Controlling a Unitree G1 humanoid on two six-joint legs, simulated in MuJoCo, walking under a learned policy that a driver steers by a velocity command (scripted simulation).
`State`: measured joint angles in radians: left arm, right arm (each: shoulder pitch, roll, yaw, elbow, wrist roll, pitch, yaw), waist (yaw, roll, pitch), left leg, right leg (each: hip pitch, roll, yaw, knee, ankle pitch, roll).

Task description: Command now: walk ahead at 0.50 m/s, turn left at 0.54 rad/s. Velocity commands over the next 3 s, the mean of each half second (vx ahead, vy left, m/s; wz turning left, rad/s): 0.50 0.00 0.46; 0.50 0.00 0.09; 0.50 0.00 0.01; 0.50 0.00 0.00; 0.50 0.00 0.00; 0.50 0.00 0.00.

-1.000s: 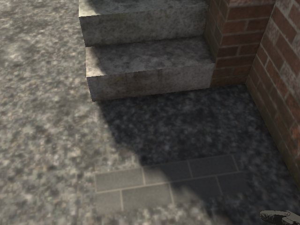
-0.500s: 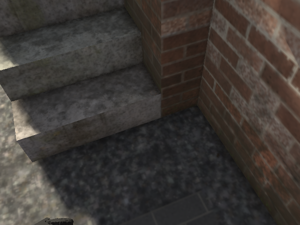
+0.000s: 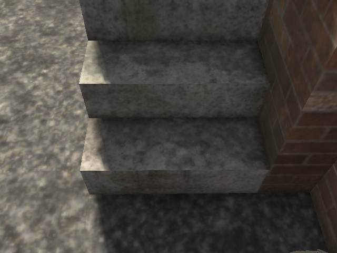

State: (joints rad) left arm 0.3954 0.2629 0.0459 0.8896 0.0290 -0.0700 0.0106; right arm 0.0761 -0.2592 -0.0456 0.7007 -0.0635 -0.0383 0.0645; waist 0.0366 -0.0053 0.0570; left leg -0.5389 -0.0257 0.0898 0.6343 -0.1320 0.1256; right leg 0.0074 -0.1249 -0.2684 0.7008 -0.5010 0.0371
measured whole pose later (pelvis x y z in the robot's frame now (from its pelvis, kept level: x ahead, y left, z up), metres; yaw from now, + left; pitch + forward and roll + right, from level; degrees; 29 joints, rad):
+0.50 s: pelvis +0.27 +0.00 +0.02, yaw +14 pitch +1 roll +1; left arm 0.08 0.24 0.01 0.78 0.04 -0.09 0.01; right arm 0.38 -0.31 -0.06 0.89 -0.01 -0.08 0.01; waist -0.06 0.00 0.04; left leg -0.02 -0.13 -0.17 0.46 -0.41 0.08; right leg -0.39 -0.01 -0.01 0.45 -0.06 -0.01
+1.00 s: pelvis +0.43 +0.05 +0.03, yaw +15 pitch -1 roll +0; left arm 0.27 0.19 -0.01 0.91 0.03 -0.04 0.01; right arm 0.23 -0.19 0.02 0.91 -0.02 -0.06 0.00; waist 0.02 -0.02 0.00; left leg -0.20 -0.07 0.03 0.41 -0.20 0.09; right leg -0.38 -0.01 -0.02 1.07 -0.43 -0.03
